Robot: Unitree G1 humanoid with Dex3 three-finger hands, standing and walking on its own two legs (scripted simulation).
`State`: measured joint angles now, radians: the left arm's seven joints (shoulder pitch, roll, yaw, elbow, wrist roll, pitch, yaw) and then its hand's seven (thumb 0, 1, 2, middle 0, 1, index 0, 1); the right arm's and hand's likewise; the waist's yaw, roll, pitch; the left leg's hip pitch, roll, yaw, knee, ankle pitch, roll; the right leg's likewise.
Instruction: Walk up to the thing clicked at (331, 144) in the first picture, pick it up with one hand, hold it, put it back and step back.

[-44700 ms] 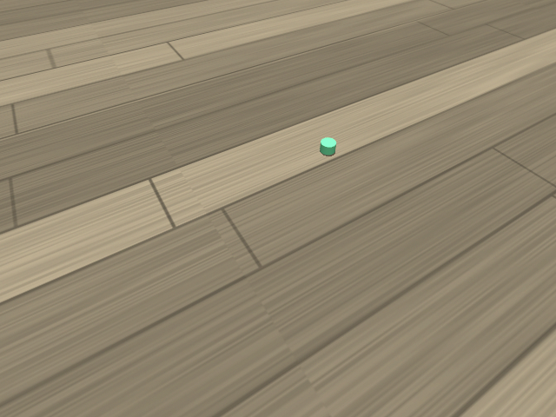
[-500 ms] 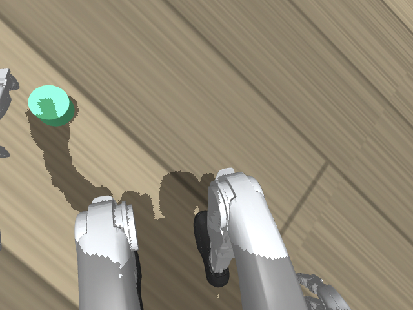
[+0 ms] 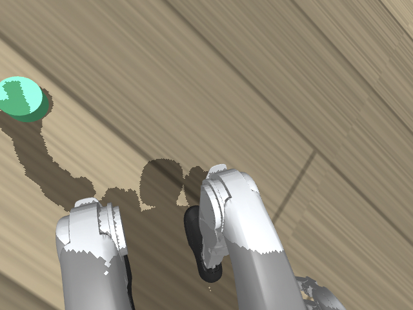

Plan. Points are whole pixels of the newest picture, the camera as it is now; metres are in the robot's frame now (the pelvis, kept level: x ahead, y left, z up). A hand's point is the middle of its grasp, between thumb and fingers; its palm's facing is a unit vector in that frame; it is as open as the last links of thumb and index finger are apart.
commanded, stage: rise first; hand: left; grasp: from above
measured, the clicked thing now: (23, 100) +0.55 +0.27 -0.32
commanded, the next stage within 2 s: none
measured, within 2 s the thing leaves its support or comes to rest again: neither
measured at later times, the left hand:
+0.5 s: hand out of the picture +0.49 +0.31 -0.19, palm faces -0.46 -0.06 -0.89, open 14.0 cm
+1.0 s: hand out of the picture +0.50 +0.31 -0.20, palm faces -0.46 -0.07 -0.88, open 14.0 cm
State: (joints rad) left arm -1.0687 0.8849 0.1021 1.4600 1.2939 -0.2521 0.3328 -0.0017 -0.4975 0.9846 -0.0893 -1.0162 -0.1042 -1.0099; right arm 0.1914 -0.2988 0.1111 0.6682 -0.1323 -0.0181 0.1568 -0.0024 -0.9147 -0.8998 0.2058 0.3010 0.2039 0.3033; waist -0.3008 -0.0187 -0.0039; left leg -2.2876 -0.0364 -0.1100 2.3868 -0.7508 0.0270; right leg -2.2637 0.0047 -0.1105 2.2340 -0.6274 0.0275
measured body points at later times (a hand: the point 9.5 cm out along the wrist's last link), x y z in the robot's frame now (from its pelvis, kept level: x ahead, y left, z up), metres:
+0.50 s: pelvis -0.01 +0.00 -0.01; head +0.26 +0.09 +0.34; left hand +0.51 +0.31 -0.14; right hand +0.01 -0.27 -0.09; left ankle +0.06 +0.11 -0.31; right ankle +0.11 -0.12 -0.31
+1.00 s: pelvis -0.01 +0.00 -0.02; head +0.27 +0.09 +0.33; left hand +0.52 +0.31 -0.15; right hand +0.01 -0.27 -0.09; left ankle +0.06 +0.11 -0.31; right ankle +0.11 -0.12 -0.31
